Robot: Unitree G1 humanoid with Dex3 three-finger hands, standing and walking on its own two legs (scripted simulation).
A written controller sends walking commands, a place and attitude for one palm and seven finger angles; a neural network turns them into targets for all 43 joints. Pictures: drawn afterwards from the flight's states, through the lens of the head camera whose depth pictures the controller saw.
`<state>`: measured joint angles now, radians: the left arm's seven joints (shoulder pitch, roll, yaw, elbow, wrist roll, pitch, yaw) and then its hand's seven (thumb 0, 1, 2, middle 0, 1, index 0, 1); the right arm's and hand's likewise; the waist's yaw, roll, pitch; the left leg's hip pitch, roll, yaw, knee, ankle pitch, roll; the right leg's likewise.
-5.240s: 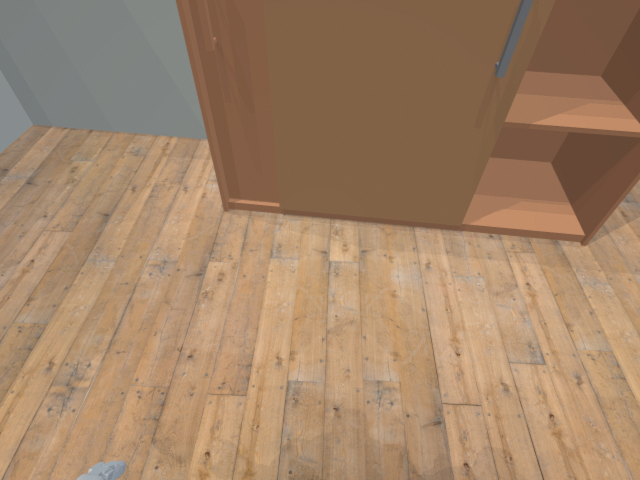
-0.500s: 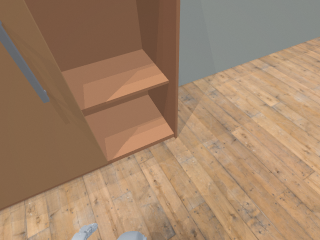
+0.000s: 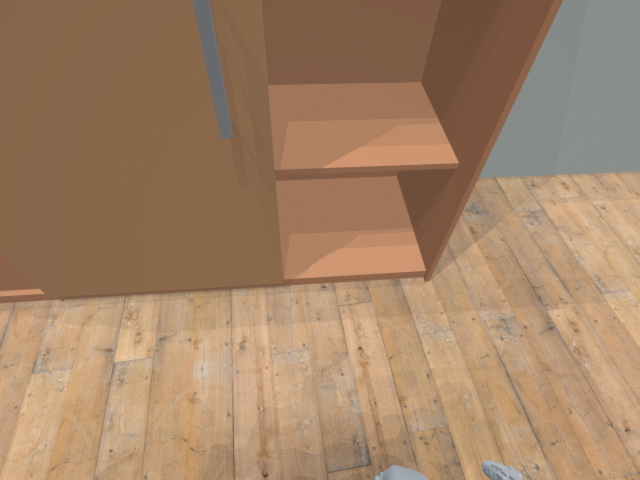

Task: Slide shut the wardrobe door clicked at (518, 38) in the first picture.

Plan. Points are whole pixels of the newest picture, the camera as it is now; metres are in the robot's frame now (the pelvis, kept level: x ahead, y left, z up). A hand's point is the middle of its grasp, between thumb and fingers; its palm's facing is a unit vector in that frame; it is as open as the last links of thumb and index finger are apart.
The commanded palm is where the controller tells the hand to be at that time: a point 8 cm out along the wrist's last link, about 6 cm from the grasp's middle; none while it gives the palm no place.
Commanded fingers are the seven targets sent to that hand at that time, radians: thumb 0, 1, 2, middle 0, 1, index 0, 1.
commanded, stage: turn to face it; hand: left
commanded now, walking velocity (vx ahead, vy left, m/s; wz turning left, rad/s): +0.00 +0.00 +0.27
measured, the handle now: (214, 59) +0.76 +0.26 +0.12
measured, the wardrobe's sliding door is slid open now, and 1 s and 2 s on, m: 0.53 0.53 0.53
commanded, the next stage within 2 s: take the last steps up to it in 0.16 s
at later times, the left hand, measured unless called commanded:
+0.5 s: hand out of the picture -0.03 +0.16 -0.15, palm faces +0.25 -0.94 -0.24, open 7.3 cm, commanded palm none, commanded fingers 0.00 0.90 0.90 -0.20 -0.30 -0.20 -0.30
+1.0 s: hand out of the picture +0.10 +0.21 -0.16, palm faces +0.19 -0.97 -0.18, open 7.3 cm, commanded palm none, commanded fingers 0.00 0.90 0.90 -0.20 -0.30 -0.20 -0.30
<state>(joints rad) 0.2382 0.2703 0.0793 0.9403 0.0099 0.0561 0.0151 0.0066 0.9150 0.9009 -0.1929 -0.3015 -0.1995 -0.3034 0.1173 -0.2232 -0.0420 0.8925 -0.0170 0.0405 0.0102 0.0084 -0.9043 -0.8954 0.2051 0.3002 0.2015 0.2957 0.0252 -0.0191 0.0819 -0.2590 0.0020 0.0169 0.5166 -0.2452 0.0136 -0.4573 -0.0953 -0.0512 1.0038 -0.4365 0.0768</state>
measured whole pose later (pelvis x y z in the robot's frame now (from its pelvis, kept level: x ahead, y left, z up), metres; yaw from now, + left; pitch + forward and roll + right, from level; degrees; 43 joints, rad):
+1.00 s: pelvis +0.08 +0.02 +0.00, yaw +9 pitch -1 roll +1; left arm 0.19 0.18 0.06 1.05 0.02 0.01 -0.02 0.01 0.92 0.90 -0.19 -0.30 -0.20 -0.30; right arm 0.45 -0.10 -0.03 1.14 -0.02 -0.05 -0.02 0.01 -0.91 -0.90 0.20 0.30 0.20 0.30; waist -0.03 -0.03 0.05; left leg 0.05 0.00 0.13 0.28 -0.31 0.01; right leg -0.55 -0.11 -0.09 0.83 -0.21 0.02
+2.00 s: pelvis +0.28 -0.02 -0.01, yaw +10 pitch -1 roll +2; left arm 0.23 0.18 0.04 1.03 0.02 0.01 0.04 0.00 0.91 0.90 -0.19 -0.30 -0.20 -0.30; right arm 0.14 -0.21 -0.07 1.03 -0.01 0.07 -0.01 0.00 -0.91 -0.90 0.20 0.30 0.20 0.30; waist 0.02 0.04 0.05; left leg -0.37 0.05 0.05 0.66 -0.37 -0.02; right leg -0.28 -0.04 -0.04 0.63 -0.33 -0.02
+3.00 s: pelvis +0.27 +0.01 +0.00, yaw +10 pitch -1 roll +0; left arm 0.27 0.14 0.00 1.13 0.01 -0.02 0.04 0.01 0.92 0.90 -0.20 -0.30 -0.20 -0.30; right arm 0.32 -0.15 0.00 1.05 -0.01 -0.01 -0.02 0.01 -0.91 -0.90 0.20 0.30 0.20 0.30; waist -0.01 0.03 0.03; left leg -0.19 0.03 0.03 0.54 -0.34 -0.01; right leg -0.26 -0.05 -0.04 0.54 -0.26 0.03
